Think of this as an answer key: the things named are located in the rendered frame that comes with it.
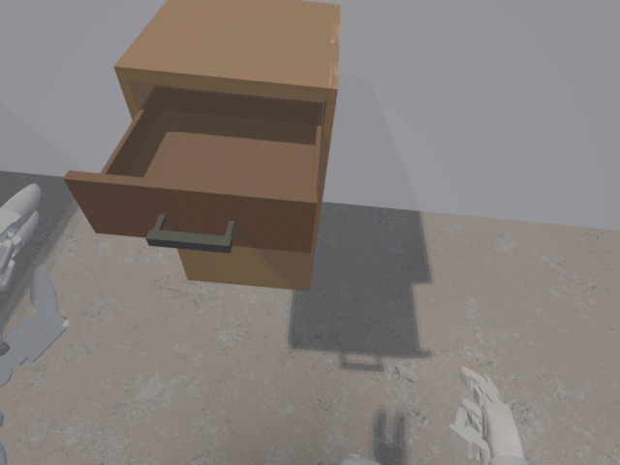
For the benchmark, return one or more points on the cabinet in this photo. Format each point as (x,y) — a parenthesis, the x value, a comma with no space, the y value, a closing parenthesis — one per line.
(286,49)

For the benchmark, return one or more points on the drawer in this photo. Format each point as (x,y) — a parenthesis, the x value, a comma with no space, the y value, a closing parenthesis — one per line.
(205,158)

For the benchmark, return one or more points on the left robot hand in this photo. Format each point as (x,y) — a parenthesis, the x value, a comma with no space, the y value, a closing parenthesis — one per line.
(32,337)

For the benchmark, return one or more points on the right robot hand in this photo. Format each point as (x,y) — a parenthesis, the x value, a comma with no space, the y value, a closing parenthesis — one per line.
(495,430)

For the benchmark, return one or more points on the handle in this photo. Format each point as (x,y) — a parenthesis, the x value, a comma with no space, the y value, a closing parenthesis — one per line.
(188,240)

